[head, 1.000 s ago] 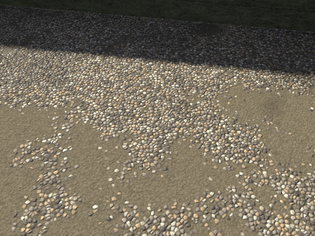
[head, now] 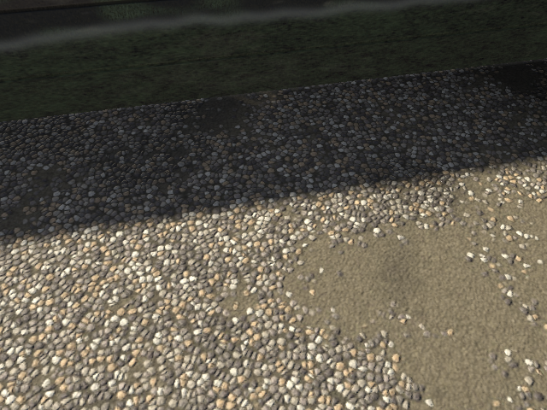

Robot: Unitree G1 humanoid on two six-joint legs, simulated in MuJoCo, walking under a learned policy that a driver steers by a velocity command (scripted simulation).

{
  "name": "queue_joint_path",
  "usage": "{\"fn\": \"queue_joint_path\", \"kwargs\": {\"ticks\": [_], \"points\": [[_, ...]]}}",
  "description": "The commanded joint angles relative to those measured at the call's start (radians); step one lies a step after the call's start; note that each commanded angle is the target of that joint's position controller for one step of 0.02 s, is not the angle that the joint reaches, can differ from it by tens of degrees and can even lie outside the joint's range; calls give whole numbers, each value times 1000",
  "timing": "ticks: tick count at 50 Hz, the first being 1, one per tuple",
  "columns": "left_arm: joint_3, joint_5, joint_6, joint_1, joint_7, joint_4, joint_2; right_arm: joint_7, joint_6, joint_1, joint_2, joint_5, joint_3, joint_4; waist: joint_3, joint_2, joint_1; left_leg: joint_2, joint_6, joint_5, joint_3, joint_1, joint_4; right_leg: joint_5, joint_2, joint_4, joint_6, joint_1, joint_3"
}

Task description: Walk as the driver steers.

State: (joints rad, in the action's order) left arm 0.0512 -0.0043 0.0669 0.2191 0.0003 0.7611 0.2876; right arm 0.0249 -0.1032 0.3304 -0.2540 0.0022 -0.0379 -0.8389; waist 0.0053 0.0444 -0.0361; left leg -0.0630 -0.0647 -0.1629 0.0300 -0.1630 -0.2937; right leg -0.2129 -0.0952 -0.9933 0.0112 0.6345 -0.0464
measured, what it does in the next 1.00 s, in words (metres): walks ahead: right foot, then left foot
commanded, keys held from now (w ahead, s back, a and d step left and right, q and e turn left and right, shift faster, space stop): no key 1.00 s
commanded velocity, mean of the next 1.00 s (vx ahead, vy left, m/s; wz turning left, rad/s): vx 0.11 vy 0.00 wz -0.01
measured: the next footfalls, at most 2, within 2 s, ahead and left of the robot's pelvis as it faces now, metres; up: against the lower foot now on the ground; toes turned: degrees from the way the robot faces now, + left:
right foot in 0.22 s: +0.29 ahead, -0.14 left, +0.00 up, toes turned +0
left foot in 0.52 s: +0.23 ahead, +0.11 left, +0.00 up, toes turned +1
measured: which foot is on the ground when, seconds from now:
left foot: down 0.00-0.24, up 0.26-0.50, down 0.52-1.00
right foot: up 0.00-0.20, down 0.22-1.00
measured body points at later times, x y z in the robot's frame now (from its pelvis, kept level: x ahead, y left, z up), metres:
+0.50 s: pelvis +0.17 -0.04 -0.02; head +0.19 -0.04 +0.43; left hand +0.31 +0.21 -0.13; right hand +0.26 -0.30 -0.15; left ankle +0.18 +0.11 -0.74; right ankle +0.25 -0.14 -0.75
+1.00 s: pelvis +0.22 -0.01 -0.01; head +0.23 -0.01 +0.44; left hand +0.30 +0.25 -0.15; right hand +0.27 -0.26 -0.16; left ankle +0.19 +0.11 -0.75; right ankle +0.25 -0.14 -0.75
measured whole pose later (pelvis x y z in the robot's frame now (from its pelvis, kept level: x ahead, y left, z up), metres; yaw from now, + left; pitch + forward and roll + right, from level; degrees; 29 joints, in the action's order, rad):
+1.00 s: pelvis +0.22 -0.01 -0.01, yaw +0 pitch -1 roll +0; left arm 0.05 0.00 -0.01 0.16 -0.03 1.01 0.22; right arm -0.03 -0.02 0.26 -0.21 0.00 -0.03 -0.98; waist 0.03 0.00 0.00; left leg 0.02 0.01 -0.34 0.01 -0.17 -0.53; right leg -0.23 -0.01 -0.53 -0.01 0.28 0.00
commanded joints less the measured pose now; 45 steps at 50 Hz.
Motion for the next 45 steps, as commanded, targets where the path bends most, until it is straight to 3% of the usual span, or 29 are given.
{"fn": "queue_joint_path", "kwargs": {"ticks": [1, 3, 6, 8, 10, 11, 12, 13, 14, 15, 16, 17, 18, 20, 23, 25, 26, 27, 28, 30, 34, 39, 45], "points": [[4, 8, 14, -33, -2, -71, 27, -13, -7, -50, -158, -3, -36, 58, 13, -110, 26, 234, -151, 457, -128, -3, 127, 148, -8, 179, -21, 12, 16], [-4, 8, 23, -93, 5, -84, 6, -21, 3, -14, -163, -7, -35, 41, 1, -118, 0, 199, -119, 550, -63, -12, 99, 270, 33, 324, -20, -76, 49], [0, 4, 28, -153, 18, -102, 16, -28, 20, 34, -168, -13, -32, 11, -16, -132, -21, 222, -105, 533, -75, 55, 47, 342, 67, 426, -8, -125, 41], [8, 9, 32, -160, 27, -113, 41, -32, 31, 22, -174, -17, -34, 4, -26, -142, -5, 249, -89, 521, -107, 108, -14, 287, 74, 473, 19, -142, 22], [22, 21, 37, -66, 28, -84, 73, -37, 40, -19, -179, -20, -36, 7, -69, -135, 59, 232, -56, 538, -111, 124, -133, 314, 94, 557, 53, -271, 32], [37, 30, 41, 6, 21, -61, 119, -37, 39, 2, -161, -11, -30, 9, -126, -86, 78, 174, -19, 496, -85, 90, -256, 544, 64, 581, 81, -418, 19], [46, 50, 39, 83, 13, -57, 187, -33, 27, 68, -107, 16, -9, 25, -265, 47, 65, 106, 30, 198, -56, -110, -484, 976, -118, 460, 173, -727, -141], [29, 48, 21, 106, 10, -51, 136, -24, 26, 206, -27, 10, 22, -10, -410, 218, 47, 30, 89, -473, -71, -302, -758, 1130, -324, 451, 351, -925, -363], [16, 20, 4, 127, 15, -41, 78, -19, 36, 185, -114, -9, 1, -28, -432, 139, 77, 57, 100, -575, -142, -333, -830, 919, -295, 490, 348, -876, -397], [12, 6, -5, 60, 16, -44, 70, -22, 51, 96, -147, -22, -11, -5, -310, 80, 72, 89, 111, -531, -129, -390, -851, 714, -249, 541, 304, -766, -344], [5, 7, -9, -15, 14, -51, 58, -33, 70, 32, -138, -18, -13, 7, -218, 30, 56, 116, 121, -476, -112, -398, -818, 560, -213, 587, 268, -637, -303], [2, 13, -13, -80, 13, -56, 54, -44, 91, 8, -130, -7, -16, 12, -156, 26, 29, 140, 129, -433, -112, -354, -752, 432, -189, 634, 243, -500, -265], [7, 24, -20, -128, 11, -56, 69, -52, 110, 20, -115, -5, -14, 9, -123, 63, -1, 146, 135, -388, -98, -267, -666, 326, -153, 679, 220, -377, -219], [13, 37, -27, -163, 7, -50, 74, -65, 124, 56, -77, 2, -7, -14, -117, 103, -19, 121, 137, -306, -55, -133, -545, 248, -104, 716, 211, -264, -141], [9, 24, -33, -168, -2, -27, 59, -64, 126, 59, -66, 8, -8, -35, -135, 85, -24, 109, 111, -90, -30, -8, -366, 24, -84, 722, 188, -228, -105], [0, 16, -38, -146, -4, -2, 33, -59, 126, 35, -70, 28, -10, -32, -95, 68, -23, 100, 79, -24, -20, 54, -261, -239, -45, 722, 122, -177, -91], [-6, 18, -39, -119, -3, 17, 17, -61, 125, 9, -90, 38, -12, -13, -45, 41, -13, 140, 55, -28, -69, 36, -193, -332, -18, 710, 71, -156, -84], [-1, 20, -40, -89, -3, 25, 26, -67, 125, -23, -149, 30, -23, 1, 14, -36, 27, 180, 27, -158, -109, -59, -141, -332, 33, 676, 31, -179, -47], [3, 17, -42, -86, -9, 30, 29, -66, 119, -46, -152, 20, -28, -13, 46, -129, 44, 167, 13, -350, -115, -209, -97, -227, 73, 628, 7, -286, 7], [6, 16, -44, -82, -19, 46, 30, -64, 97, -82, -90, 23, -13, -18, 52, -172, 55, 157, 42, -364, -113, -282, -47, -93, 72, 562, 12, -398, 16], [9, 17, -46, -58, -21, 90, 23, -60, 69, -50, -83, 9, -12, -42, 14, -108, 42, 140, 62, -180, -89, -190, -98, 36, 64, 543, 32, -411, 12], [11, 8, -47, -56, -21, 137, 23, -62, 70, -24, -79, 4, -12, -68, -24, -61, 30, 127, 54, -25, -69, -125, -137, 184, 59, 518, 29, -443, 16], [14, 3, -60, -48, -31, 193, 28, -62, 79, -21, -66, 1, -10, -96, -23, -42, 32, 115, 53, 52, -54, -100, -144, 239, 55, 507, 26, -467, 18]]}}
